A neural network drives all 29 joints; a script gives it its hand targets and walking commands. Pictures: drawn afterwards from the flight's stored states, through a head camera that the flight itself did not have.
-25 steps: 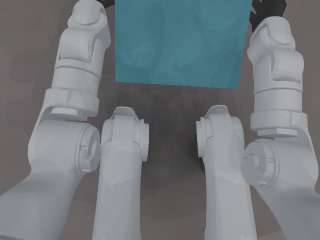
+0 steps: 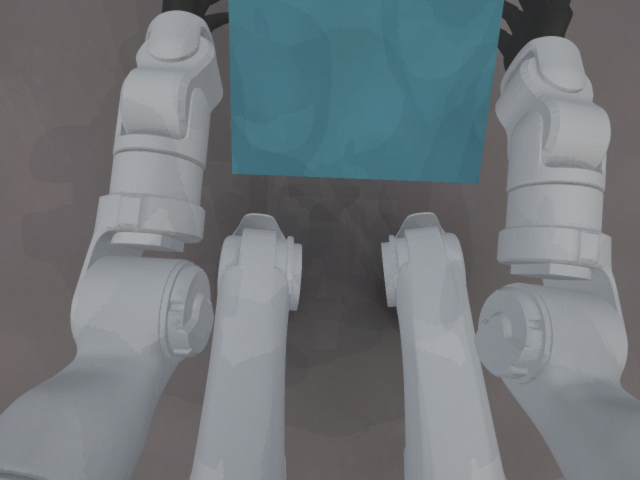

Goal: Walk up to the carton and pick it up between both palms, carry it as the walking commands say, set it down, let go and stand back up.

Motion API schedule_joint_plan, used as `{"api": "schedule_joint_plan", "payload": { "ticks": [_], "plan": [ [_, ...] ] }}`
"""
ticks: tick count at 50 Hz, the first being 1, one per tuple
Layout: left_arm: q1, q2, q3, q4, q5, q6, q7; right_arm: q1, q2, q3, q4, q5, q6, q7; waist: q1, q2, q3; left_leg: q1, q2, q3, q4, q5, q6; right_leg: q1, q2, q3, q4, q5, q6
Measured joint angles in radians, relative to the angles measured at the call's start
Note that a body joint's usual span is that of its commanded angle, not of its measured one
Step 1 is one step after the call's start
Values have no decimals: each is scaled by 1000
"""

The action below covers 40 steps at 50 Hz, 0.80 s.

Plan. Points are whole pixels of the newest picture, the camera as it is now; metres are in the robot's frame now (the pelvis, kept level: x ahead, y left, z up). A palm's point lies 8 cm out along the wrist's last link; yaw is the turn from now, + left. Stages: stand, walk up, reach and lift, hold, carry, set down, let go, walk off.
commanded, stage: reach and lift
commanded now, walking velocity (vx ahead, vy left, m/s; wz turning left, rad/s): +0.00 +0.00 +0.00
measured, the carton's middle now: (356, 39) +0.54 -0.02 -0.18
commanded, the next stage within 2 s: none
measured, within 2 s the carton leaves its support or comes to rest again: neither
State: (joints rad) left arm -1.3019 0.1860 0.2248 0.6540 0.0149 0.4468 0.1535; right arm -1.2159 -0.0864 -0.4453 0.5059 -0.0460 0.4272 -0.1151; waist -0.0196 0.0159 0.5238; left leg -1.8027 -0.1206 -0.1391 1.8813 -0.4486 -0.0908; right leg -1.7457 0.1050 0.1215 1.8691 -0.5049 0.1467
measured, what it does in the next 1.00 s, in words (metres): rises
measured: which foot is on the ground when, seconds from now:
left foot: down 0.00-1.00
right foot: down 0.00-1.00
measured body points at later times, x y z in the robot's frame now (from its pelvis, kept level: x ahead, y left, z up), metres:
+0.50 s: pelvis +0.00 +0.00 +0.05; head +0.31 +0.01 +0.36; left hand +0.53 +0.14 -0.05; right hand +0.51 -0.17 -0.04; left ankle +0.17 +0.13 -0.43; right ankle +0.16 -0.16 -0.43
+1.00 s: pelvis +0.00 +0.00 +0.11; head +0.29 +0.01 +0.45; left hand +0.51 +0.14 +0.03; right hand +0.49 -0.17 +0.04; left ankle +0.17 +0.13 -0.43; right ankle +0.16 -0.16 -0.43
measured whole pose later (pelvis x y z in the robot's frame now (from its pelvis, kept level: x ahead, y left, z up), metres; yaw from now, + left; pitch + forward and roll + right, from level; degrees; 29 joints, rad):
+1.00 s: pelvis +0.00 +0.00 +0.11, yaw +1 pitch +12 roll -2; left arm -1.13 0.14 0.19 0.61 0.04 0.47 0.16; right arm -1.04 -0.03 -0.43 0.45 -0.09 0.45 -0.10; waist -0.03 0.01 0.52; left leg -1.34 -0.11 -0.15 1.52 -0.40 -0.07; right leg -1.29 0.10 0.15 1.50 -0.44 0.13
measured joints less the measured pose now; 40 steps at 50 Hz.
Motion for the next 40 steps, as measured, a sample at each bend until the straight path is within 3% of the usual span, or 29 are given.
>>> {"api": "schedule_joint_plan", "payload": {
  "ticks": [40],
  "plan": [
    [145,-42,-30,-54,10,22,5,147,43,18,-72,-30,30,8,-6,-2,-2,365,3,-6,-278,33,16,358,-2,22,-280,43,-8]
  ]
}}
